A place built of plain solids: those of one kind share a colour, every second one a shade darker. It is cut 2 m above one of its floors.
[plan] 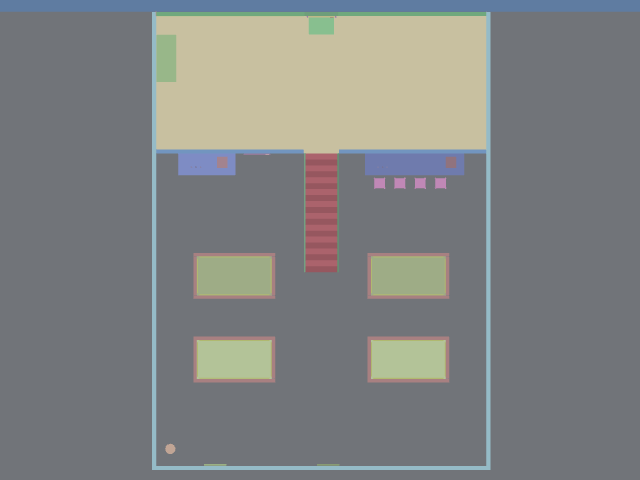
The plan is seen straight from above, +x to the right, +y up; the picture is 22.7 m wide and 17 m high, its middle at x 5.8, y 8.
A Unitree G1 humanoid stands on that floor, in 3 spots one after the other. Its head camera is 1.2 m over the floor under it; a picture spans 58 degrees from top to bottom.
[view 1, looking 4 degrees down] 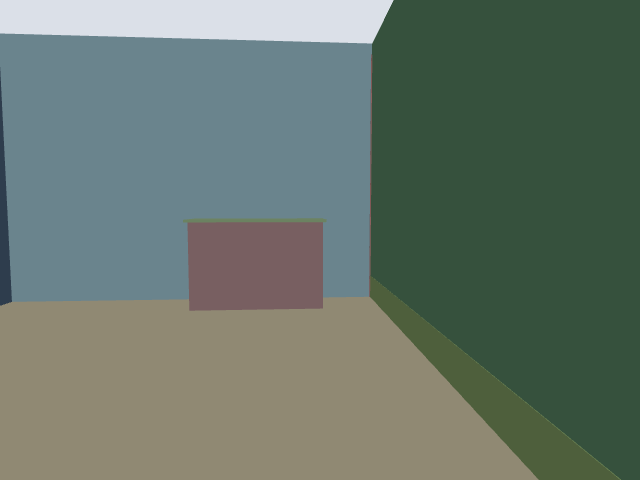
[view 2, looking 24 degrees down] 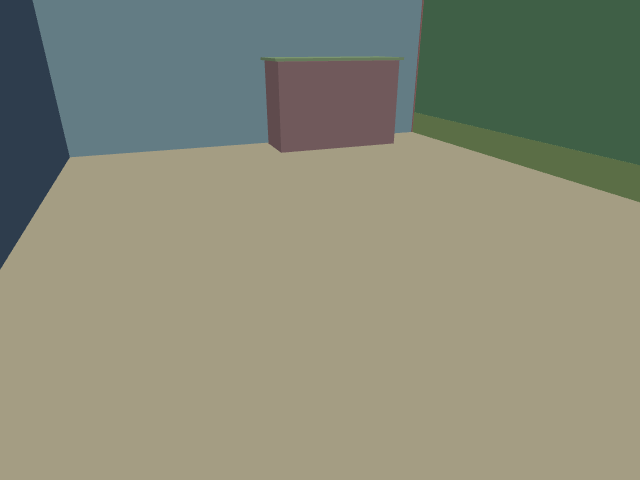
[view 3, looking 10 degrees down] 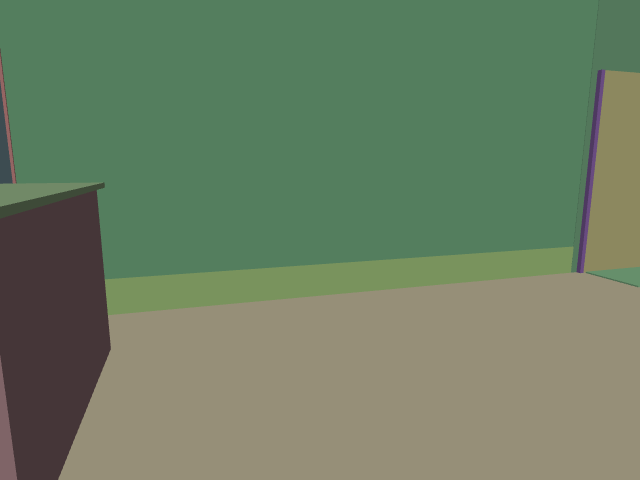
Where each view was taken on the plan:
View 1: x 5.85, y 14.83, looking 176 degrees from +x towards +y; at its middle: reception_desk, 5.21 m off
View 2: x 5.85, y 12.16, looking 159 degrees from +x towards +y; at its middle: upper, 2.95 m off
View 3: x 1.20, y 12.26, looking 73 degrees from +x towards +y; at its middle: window_wall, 3.90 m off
